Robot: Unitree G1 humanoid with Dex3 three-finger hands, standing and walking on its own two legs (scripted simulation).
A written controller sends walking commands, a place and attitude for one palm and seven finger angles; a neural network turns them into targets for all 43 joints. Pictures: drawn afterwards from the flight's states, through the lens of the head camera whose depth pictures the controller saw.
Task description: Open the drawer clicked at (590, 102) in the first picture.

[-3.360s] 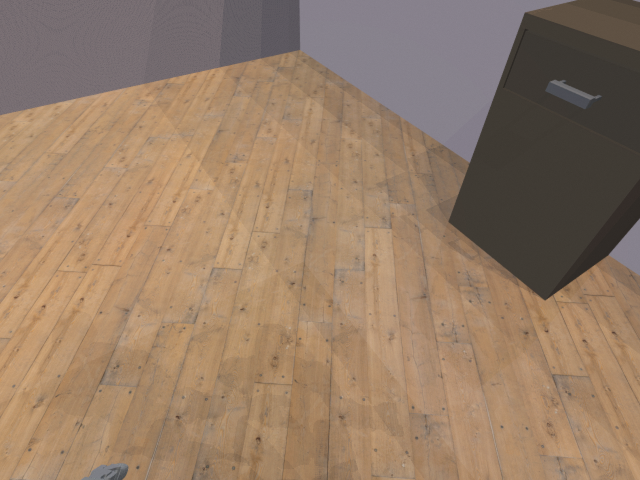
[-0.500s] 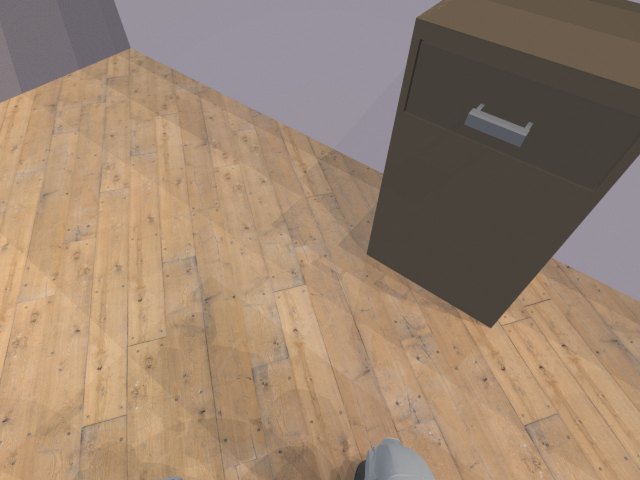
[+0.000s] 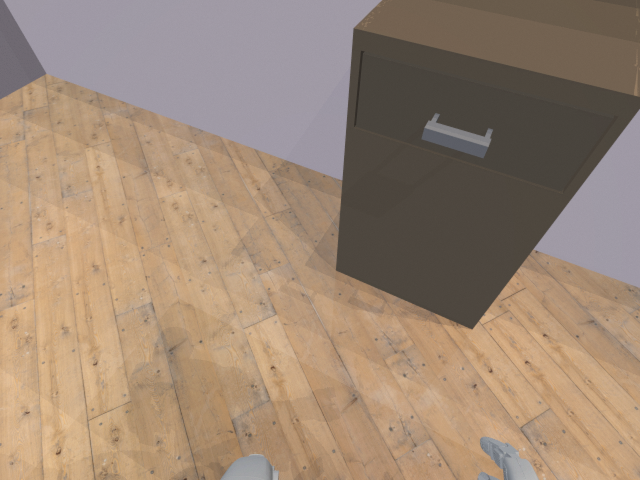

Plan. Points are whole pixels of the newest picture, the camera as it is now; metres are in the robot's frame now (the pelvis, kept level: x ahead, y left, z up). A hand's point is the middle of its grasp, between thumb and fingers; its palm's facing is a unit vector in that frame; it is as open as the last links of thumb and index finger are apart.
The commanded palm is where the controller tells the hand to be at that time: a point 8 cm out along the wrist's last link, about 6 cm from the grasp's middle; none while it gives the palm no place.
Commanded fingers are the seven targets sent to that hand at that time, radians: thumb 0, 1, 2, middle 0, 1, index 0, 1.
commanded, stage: turn to face it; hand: left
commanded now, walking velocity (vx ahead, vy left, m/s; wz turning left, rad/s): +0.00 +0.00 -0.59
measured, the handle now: (458, 132) +0.76 -0.21 -0.02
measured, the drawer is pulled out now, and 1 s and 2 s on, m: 0.00 0.00 0.00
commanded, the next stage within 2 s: take the last steps up to it in 0.44 s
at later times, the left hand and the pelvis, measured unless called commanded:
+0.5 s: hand (186, 458) +0.16 +0.21 -0.16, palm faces -0.27 -0.94 -0.21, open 7.4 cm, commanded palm none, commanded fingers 0.00 0.90 0.90 -0.20 -0.30 -0.20 -0.30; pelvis +0.01 +0.05 +0.01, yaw -16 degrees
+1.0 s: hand out of the picture +0.12 +0.19 -0.18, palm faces -0.28 -0.94 -0.17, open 7.4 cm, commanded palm none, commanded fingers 0.00 0.90 0.90 -0.20 -0.30 -0.20 -0.30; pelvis +0.08 +0.01 +0.00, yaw -21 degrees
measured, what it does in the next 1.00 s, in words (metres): steps on the spot, turning right: left foot, then right foot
